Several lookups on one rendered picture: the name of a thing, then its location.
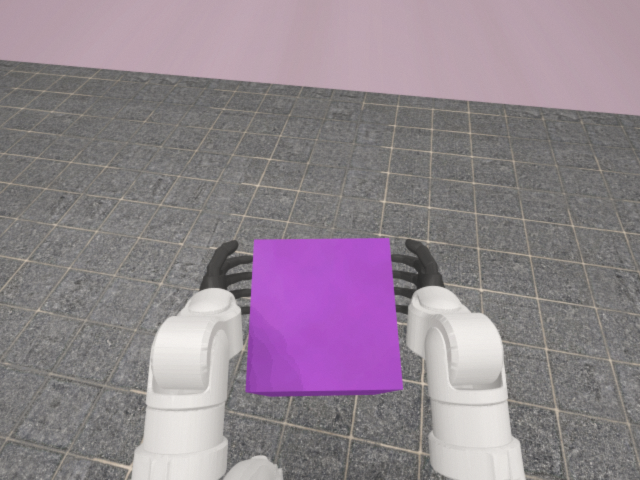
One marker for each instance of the carton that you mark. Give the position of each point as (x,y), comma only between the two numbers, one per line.
(322,318)

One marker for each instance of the left robot forearm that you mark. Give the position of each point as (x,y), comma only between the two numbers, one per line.
(187,389)

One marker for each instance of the robot right hand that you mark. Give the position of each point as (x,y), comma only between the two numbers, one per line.
(426,267)

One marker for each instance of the robot left hand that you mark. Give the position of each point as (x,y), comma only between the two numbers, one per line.
(218,266)

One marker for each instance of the right robot forearm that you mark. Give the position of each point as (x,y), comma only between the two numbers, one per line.
(471,437)

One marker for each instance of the left robot thigh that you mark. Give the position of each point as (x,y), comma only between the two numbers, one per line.
(254,469)

